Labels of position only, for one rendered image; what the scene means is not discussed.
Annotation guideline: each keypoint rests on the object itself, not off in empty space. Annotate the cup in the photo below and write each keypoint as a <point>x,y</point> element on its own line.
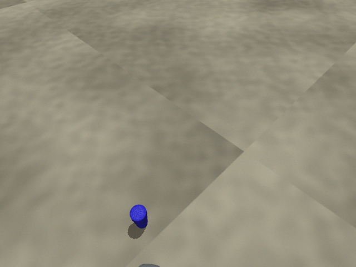
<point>138,215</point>

